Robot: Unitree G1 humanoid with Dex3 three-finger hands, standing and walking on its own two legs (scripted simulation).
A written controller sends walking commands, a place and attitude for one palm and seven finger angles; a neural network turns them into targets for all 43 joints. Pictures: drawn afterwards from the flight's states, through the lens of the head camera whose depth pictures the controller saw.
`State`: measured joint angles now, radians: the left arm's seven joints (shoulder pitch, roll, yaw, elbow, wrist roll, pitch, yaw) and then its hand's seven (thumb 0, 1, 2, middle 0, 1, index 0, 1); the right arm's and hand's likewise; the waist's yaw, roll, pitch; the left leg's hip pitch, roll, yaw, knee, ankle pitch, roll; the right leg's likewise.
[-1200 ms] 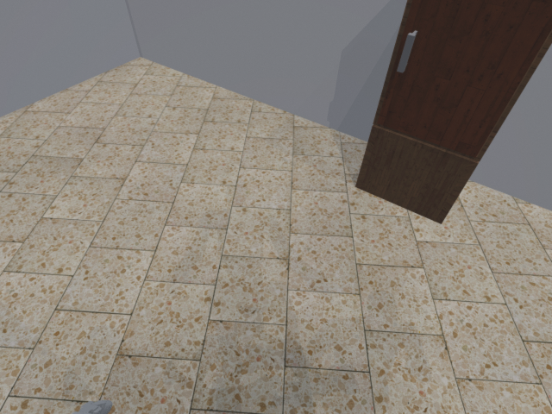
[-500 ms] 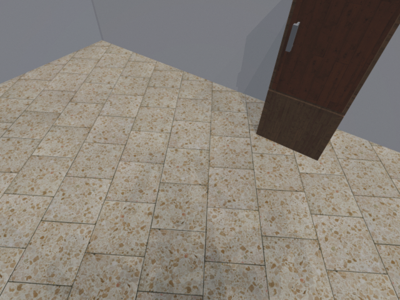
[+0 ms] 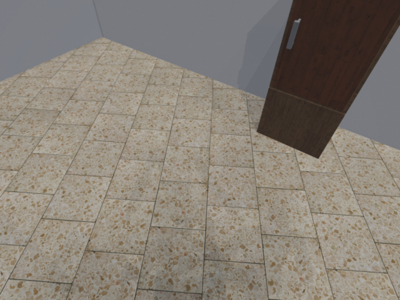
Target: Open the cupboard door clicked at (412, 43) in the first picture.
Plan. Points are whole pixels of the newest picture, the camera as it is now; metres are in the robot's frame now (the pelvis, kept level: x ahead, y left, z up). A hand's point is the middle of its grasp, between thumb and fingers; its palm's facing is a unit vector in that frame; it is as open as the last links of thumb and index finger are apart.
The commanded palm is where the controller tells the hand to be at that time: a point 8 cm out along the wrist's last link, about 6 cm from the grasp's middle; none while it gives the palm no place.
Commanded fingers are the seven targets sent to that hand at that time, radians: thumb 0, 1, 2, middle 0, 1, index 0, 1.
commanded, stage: look at it before walking up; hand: left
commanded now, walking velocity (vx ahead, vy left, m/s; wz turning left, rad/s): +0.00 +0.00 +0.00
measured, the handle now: (294, 33) +1.32 -0.39 -0.02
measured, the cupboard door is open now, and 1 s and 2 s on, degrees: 0 0 0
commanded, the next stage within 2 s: walk to a spot facing it in 0.24 s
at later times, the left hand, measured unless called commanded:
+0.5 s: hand out of the picture +0.08 +0.23 -0.17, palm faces -0.04 -0.95 -0.30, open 7.4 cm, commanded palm none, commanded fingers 0.00 0.90 0.90 -0.20 -0.30 -0.20 -0.30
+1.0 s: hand out of the picture +0.09 +0.12 -0.17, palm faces -0.08 -0.99 -0.15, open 7.4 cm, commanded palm none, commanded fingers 0.00 0.90 0.90 -0.20 -0.30 -0.20 -0.30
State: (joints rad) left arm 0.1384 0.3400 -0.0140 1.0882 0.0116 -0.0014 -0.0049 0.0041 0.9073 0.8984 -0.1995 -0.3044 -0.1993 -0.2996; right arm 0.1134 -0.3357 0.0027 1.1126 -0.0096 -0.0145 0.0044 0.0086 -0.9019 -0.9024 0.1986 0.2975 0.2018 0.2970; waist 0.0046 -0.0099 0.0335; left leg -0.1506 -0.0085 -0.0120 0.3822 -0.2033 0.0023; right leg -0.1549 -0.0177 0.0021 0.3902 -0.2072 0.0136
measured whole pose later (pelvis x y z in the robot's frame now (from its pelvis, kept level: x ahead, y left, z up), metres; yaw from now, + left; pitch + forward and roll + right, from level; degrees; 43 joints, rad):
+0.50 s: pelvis +0.02 +0.00 +0.00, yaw -2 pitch -1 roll +0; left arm 0.20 0.31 -0.01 1.08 0.02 0.02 -0.01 0.00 0.91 0.90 -0.20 -0.30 -0.20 -0.30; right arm 0.15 -0.30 0.01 1.10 -0.02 0.00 0.00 0.01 -0.90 -0.90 0.20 0.30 0.20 0.30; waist 0.02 -0.01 -0.01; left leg -0.14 0.01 0.02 0.43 -0.28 0.00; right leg -0.16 0.00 0.03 0.46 -0.28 0.00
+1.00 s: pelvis +0.19 -0.04 -0.01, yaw -10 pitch +0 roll +0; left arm 0.51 0.09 0.00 1.15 0.02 -0.06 0.01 0.00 0.91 0.90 -0.20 -0.30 -0.20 -0.30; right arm 0.15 -0.19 -0.05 1.03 -0.02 -0.02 0.03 0.01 -0.91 -0.90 0.19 0.30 0.20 0.30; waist 0.03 0.01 0.04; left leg -0.63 0.11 0.10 0.92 -0.17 -0.03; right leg 0.08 0.03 0.02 0.28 -0.36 -0.04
